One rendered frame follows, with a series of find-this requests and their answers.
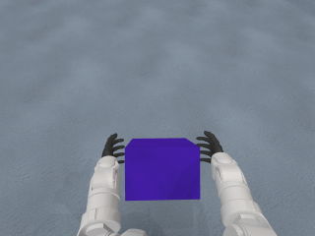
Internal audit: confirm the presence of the carton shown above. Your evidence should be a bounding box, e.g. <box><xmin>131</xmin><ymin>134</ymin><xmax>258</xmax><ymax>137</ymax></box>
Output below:
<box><xmin>124</xmin><ymin>138</ymin><xmax>201</xmax><ymax>202</ymax></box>

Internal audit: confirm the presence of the robot right hand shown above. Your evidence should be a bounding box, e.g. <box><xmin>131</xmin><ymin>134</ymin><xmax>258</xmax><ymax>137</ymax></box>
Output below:
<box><xmin>196</xmin><ymin>131</ymin><xmax>223</xmax><ymax>164</ymax></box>

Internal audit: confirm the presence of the robot left hand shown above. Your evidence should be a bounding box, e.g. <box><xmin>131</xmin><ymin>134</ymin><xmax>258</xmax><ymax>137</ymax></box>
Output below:
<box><xmin>101</xmin><ymin>133</ymin><xmax>125</xmax><ymax>164</ymax></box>

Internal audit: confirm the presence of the robot left forearm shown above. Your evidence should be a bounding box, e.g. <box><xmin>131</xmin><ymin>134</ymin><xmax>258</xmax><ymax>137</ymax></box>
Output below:
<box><xmin>77</xmin><ymin>155</ymin><xmax>121</xmax><ymax>236</ymax></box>

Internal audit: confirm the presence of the robot right forearm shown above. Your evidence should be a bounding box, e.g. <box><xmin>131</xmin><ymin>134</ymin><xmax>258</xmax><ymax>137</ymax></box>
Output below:
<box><xmin>211</xmin><ymin>152</ymin><xmax>276</xmax><ymax>233</ymax></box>

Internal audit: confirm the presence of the right robot upper arm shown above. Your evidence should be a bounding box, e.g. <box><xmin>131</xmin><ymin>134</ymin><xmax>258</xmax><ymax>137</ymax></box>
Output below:
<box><xmin>222</xmin><ymin>222</ymin><xmax>278</xmax><ymax>236</ymax></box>

